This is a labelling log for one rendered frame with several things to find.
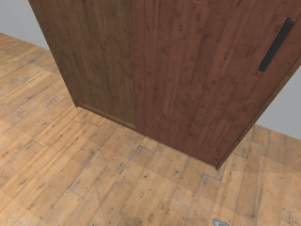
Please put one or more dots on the wardrobe door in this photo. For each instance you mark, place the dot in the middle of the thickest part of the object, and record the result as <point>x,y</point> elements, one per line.
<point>94,41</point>
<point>196,77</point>

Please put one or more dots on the handle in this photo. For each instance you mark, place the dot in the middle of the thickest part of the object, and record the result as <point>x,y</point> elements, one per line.
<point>281,36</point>

